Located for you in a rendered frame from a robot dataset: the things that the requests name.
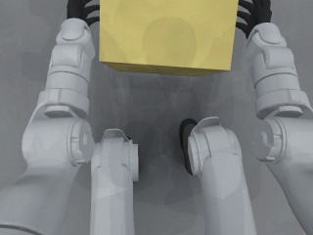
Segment left robot forearm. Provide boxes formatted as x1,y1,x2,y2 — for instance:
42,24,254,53
22,18,96,159

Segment carton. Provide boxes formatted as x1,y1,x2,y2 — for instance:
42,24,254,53
99,0,239,76

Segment left robot hand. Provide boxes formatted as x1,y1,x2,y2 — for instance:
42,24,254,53
67,0,100,26

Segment right robot forearm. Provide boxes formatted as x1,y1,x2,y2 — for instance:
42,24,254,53
245,23,313,120

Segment left robot upper arm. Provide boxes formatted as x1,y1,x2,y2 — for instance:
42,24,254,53
0,117,95,235

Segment right robot foot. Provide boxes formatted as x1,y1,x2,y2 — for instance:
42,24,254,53
179,118,198,175

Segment robot right thigh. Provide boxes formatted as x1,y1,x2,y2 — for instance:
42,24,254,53
188,125,257,235

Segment right robot upper arm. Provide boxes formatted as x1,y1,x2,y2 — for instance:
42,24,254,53
250,117,313,235

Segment right robot hand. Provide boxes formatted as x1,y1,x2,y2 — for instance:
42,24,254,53
236,0,272,39

